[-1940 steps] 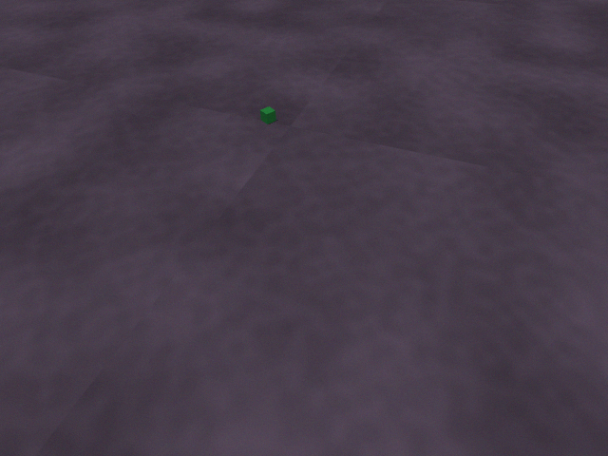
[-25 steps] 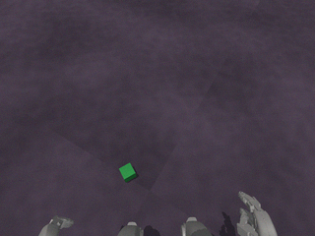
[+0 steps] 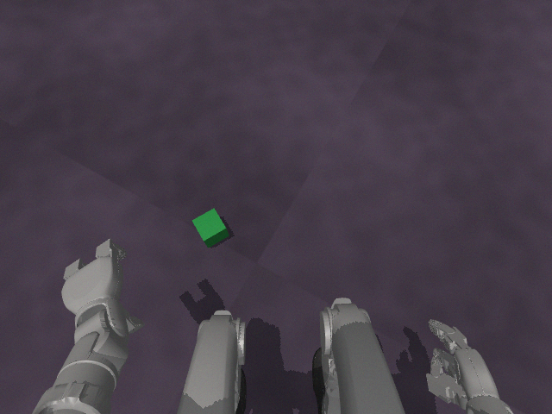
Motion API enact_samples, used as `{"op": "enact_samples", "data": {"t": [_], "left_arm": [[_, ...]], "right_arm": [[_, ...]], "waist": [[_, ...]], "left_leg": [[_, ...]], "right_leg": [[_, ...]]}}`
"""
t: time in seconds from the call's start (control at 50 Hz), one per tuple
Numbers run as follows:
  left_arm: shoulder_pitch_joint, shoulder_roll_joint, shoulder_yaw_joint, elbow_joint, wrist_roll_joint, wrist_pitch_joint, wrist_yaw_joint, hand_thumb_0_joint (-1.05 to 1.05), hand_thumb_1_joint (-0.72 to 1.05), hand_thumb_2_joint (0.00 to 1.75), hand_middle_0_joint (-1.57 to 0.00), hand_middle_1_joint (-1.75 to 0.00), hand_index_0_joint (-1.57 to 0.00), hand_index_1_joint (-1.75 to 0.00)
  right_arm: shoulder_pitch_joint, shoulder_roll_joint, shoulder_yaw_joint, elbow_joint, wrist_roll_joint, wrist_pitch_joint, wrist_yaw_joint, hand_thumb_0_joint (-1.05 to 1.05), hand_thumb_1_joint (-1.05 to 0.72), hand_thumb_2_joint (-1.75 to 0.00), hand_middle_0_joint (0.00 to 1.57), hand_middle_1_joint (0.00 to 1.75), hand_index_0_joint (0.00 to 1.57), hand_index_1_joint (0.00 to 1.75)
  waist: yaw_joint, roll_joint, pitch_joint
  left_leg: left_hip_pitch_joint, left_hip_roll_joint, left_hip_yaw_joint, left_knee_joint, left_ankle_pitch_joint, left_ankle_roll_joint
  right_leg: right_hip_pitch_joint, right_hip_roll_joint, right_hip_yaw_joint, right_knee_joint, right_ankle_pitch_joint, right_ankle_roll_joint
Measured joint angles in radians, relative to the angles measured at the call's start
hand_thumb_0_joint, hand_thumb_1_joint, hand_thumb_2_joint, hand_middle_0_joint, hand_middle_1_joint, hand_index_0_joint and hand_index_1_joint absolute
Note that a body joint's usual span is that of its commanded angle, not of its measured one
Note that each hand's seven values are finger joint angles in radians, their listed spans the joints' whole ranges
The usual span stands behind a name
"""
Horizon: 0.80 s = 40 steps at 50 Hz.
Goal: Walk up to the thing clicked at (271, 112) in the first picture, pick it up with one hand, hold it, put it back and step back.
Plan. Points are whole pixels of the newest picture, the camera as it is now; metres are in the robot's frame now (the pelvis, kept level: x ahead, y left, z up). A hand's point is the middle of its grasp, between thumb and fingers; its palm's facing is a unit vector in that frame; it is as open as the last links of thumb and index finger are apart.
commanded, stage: rise first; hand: left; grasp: from above
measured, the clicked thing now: (211, 228) +0.55 +0.18 -0.49
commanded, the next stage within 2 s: none
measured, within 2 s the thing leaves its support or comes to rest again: neither
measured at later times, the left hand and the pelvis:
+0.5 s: hand (163, 246) +0.44 +0.24 -0.27, palm faces -0.31 -0.27 -0.91, open 12.8 cm; pelvis -0.03 +0.01 -0.12, yaw -2 degrees
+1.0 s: hand (179, 230) +0.49 +0.22 -0.33, palm faces -0.34 -0.24 -0.91, open 12.2 cm; pelvis -0.02 +0.01 -0.17, yaw -3 degrees
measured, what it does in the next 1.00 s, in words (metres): lowers itself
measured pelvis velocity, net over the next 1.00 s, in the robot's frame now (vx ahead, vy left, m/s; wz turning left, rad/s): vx -0.02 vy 0.01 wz -0.05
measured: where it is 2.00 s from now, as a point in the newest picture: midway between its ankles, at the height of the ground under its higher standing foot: outside the picture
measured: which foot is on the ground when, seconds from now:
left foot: down 0.00-1.00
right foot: down 0.00-1.00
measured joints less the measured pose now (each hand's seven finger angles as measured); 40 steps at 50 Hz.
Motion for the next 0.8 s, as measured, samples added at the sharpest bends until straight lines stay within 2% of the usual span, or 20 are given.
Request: {"op": "enact_samples", "data": {"t": [0.04,0.08,0.2,0.36,0.5,0.58,0.66,0.8], "left_arm": [[-0.096,0.008,0.003,0.081,0.031,0.015,0.044,0.0,-0.38,0.85,-0.23,-0.95,-0.23,-0.94],[-0.19,0.027,0.008,0.17,0.044,0.026,0.075,0.0,-0.39,0.87,-0.22,-0.95,-0.23,-0.94],[-0.406,0.079,0.019,0.392,0.05,0.049,0.109,0.0,-0.38,0.88,-0.23,-0.93,-0.23,-0.93],[-0.558,0.121,0.072,0.594,0.088,0.04,0.125,0.0,-0.35,0.87,-0.27,-0.88,-0.27,-0.89],[-0.675,0.168,0.146,0.728,0.074,0.07,0.165,0.0,-0.32,0.85,-0.29,-0.85,-0.28,-0.86],[-0.731,0.192,0.165,0.771,0.076,0.091,0.172,0.0,-0.31,0.83,-0.29,-0.85,-0.29,-0.85],[-0.774,0.211,0.167,0.795,0.096,0.101,0.174,0.0,-0.3,0.82,-0.29,-0.85,-0.3,-0.84],[-0.815,0.227,0.184,0.782,0.128,0.091,0.147,0.0,-0.27,0.78,-0.3,-0.87,-0.31,-0.85]], "right_arm": [[-0.003,0.005,0.008,0.027,-0.011,0.004,0.001,0.0,-0.9,-0.9,0.21,0.3,0.2,0.29],[-0.004,0.015,0.016,0.052,-0.026,0.004,0.005,0.0,-0.9,-0.9,0.21,0.3,0.2,0.29],[0.021,0.047,0.024,0.111,-0.069,-0.007,0.034,0.0,-0.9,-0.9,0.21,0.3,0.2,0.29],[0.07,0.048,0.045,0.169,-0.095,-0.027,0.082,0.0,-0.89,-0.9,0.21,0.3,0.21,0.3],[0.102,0.035,0.06,0.199,-0.112,-0.061,0.127,0.0,-0.89,-0.89,0.21,0.3,0.2,0.29],[0.117,0.029,0.065,0.208,-0.121,-0.081,0.158,0.0,-0.88,-0.89,0.21,0.3,0.2,0.29],[0.125,0.023,0.069,0.21,-0.128,-0.093,0.188,0.0,-0.88,-0.89,0.21,0.3,0.2,0.29],[0.133,0.013,0.072,0.181,-0.128,-0.094,0.231,0.0,-0.88,-0.89,0.21,0.3,0.2,0.29]], "waist": [[-0.006,0.001,0.004],[-0.017,-0.002,0.008],[-0.07,0.001,0.024],[-0.155,0.023,0.03],[-0.213,0.034,0.037],[-0.232,0.034,0.045],[-0.244,0.037,0.061],[-0.248,0.046,0.105]], "left_leg": [[-0.062,0.001,-0.001,0.046,0.004,-0.004],[-0.119,0.003,-0.001,0.09,0.008,-0.007],[-0.254,0.004,-0.011,0.21,0.016,-0.01],[-0.377,-0.001,-0.019,0.33,0.009,0.0],[-0.453,-0.009,-0.019,0.396,-0.007,0.014],[-0.485,-0.012,-0.016,0.425,-0.02,0.02],[-0.511,-0.015,-0.014,0.454,-0.035,0.023],[-0.537,-0.015,-0.016,0.498,-0.053,0.024]], "right_leg": [[-0.064,0.001,0.0,0.045,0.007,-0.003],[-0.124,0.004,-0.001,0.087,0.016,-0.006],[-0.259,0.009,-0.01,0.193,0.038,-0.011],[-0.369,0.006,-0.017,0.288,0.042,0.003],[-0.431,0.0,-0.017,0.34,0.027,0.021],[-0.461,-0.002,-0.014,0.366,0.014,0.026],[-0.485,-0.005,-0.012,0.394,-0.001,0.03],[-0.513,-0.004,-0.014,0.435,-0.015,0.032]]}}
